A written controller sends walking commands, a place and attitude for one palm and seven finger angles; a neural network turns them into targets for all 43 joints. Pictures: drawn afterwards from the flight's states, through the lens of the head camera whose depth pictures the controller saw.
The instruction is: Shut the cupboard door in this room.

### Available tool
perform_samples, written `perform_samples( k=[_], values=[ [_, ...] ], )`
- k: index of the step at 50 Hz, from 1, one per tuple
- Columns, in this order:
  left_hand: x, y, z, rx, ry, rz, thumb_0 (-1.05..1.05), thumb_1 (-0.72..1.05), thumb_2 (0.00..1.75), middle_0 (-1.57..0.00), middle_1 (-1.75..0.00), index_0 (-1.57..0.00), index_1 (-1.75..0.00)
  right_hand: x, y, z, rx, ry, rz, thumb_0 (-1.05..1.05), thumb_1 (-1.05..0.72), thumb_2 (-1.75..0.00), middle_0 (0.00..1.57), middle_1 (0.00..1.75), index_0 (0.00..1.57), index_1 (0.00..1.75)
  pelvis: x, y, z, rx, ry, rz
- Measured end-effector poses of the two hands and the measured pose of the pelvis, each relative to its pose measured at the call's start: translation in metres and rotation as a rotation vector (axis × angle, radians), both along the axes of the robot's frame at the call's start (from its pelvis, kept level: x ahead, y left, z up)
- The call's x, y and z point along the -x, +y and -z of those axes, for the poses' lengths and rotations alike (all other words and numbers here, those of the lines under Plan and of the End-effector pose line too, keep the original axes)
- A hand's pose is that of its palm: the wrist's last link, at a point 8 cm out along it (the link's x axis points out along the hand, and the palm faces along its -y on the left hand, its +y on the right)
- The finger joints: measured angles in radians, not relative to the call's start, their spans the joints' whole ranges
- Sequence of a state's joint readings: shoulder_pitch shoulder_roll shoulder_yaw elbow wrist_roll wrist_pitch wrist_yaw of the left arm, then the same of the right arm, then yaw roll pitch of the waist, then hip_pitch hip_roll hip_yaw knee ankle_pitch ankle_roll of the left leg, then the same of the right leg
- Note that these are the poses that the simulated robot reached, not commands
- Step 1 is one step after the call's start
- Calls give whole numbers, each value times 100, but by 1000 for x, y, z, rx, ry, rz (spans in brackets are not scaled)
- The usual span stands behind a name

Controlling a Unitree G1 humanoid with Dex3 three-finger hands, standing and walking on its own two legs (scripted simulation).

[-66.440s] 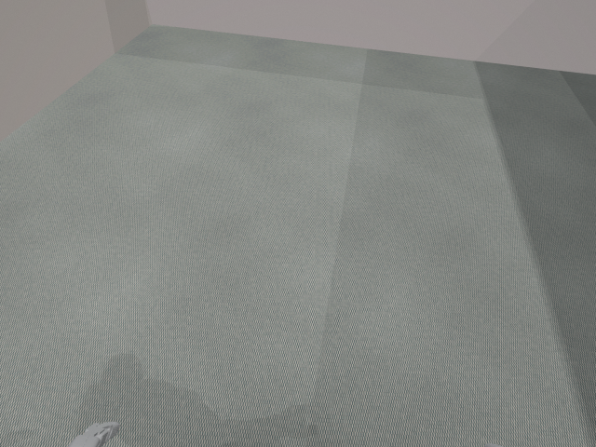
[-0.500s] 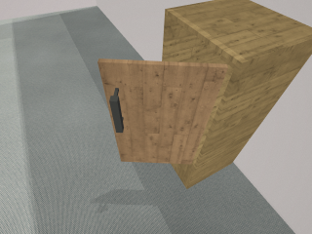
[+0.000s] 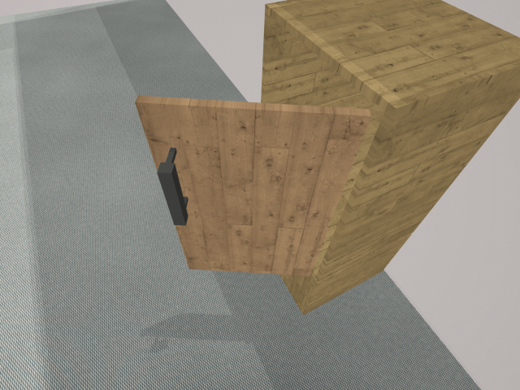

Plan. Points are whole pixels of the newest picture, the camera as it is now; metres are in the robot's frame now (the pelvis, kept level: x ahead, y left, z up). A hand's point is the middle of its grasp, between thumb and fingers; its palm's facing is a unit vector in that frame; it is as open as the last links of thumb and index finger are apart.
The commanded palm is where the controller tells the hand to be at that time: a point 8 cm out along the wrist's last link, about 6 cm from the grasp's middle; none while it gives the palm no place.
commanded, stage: come to a stop and stand still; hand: left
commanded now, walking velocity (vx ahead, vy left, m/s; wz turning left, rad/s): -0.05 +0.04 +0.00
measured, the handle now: (176, 188) +0.45 +0.20 +0.00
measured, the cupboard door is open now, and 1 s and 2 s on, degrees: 60 60 60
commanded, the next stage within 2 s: look again from close up in 0.70 s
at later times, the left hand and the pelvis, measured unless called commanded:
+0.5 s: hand out of the picture -0.01 +0.26 -0.16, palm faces -0.01 -0.96 -0.29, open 7.4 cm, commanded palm none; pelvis -0.06 +0.06 +0.00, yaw +0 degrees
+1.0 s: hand out of the picture -0.05 +0.21 -0.17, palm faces -0.01 -0.98 -0.19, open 7.4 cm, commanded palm none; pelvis -0.03 +0.04 +0.01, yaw +0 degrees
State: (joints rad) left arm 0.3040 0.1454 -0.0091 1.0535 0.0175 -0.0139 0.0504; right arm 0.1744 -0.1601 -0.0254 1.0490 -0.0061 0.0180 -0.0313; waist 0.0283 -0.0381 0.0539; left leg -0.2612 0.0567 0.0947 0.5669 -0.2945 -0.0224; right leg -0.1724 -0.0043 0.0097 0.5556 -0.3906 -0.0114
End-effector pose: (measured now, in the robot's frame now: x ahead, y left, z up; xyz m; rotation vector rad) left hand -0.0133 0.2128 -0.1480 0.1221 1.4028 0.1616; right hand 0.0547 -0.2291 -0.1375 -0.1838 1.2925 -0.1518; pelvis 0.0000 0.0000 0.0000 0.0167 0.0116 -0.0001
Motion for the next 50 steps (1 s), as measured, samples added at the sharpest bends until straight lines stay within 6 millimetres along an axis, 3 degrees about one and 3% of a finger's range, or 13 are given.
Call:
perform_samples(
  k=[4,10,15,19,30,35,42,50],
  values=[
    [-2,20,2,-22,-15,0,1,91,89,-21,-30,-20,-30,-13,6,-2,14,-44,-12,1,-91,-90,20,30,19,30,6,9,2,-1,-6,-2],
    [-6,56,0,-61,-69,40,1,90,89,-21,-30,-20,-30,-17,24,-7,11,-142,-8,1,-91,-90,19,30,19,30,20,32,6,20,-14,7],
    [-16,85,-9,-105,-135,53,1,90,89,-20,-30,-20,-30,3,46,-3,-14,-168,-23,0,-90,-90,19,30,19,30,33,48,7,18,-41,10],
    [-16,97,-19,-127,-180,60,1,90,89,-20,-30,-20,-30,26,59,7,-51,-127,-26,0,-91,-90,20,30,20,30,46,55,7,16,-53,-2],
    [18,93,-23,-91,-101,73,1,90,89,-20,-30,-20,-30,88,57,5,-47,7,-2,0,-91,-90,20,30,20,30,58,62,-3,8,-17,-6],
    [38,81,-19,-63,-40,57,1,90,89,-20,-30,-20,-30,103,52,3,-37,65,8,1,-91,-90,20,30,20,30,55,58,-4,5,-13,-5],
    [51,62,-15,-29,27,47,1,90,89,-20,-30,-20,-30,100,45,1,-35,83,17,1,-90,-90,20,30,20,30,48,49,-6,3,-5,-4],
    [36,46,-12,-13,21,44,1,90,89,-20,-30,-20,-30,74,39,0,-38,51,12,1,-90,-90,20,30,20,30,35,38,-7,4,-6,-2]
  ],
)
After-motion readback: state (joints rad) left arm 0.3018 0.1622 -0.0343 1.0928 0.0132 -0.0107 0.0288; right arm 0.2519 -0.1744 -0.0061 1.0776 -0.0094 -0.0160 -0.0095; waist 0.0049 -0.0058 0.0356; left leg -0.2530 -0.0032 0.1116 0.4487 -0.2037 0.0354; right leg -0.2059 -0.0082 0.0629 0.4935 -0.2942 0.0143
